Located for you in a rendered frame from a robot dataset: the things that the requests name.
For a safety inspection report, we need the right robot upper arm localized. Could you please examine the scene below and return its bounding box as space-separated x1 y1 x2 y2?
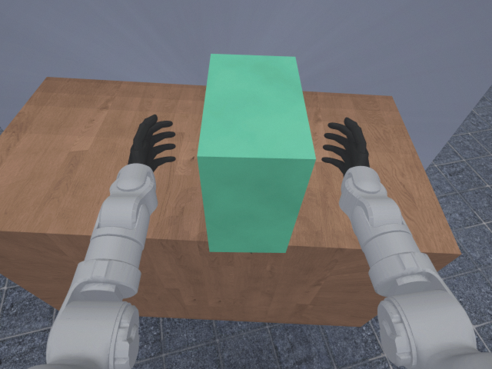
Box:
377 289 492 369

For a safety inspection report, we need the left robot hand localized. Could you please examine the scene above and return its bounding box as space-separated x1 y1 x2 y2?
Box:
128 115 176 173

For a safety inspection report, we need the pedestal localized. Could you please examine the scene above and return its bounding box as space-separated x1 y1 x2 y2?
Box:
0 77 462 327

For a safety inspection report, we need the right robot forearm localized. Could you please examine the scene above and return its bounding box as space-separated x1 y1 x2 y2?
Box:
339 166 477 347

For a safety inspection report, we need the right robot hand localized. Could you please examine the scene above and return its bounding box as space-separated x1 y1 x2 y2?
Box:
321 118 370 175

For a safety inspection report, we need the left robot forearm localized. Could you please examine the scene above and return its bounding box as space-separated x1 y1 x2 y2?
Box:
46 163 158 363

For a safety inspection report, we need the carton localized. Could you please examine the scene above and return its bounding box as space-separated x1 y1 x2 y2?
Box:
197 54 316 253

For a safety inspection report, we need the left robot upper arm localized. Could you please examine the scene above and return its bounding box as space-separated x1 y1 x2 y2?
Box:
28 300 140 369

